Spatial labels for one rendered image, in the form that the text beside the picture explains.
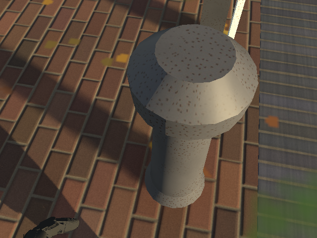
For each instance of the left robot hand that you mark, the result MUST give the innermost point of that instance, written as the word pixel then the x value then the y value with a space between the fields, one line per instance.
pixel 52 226

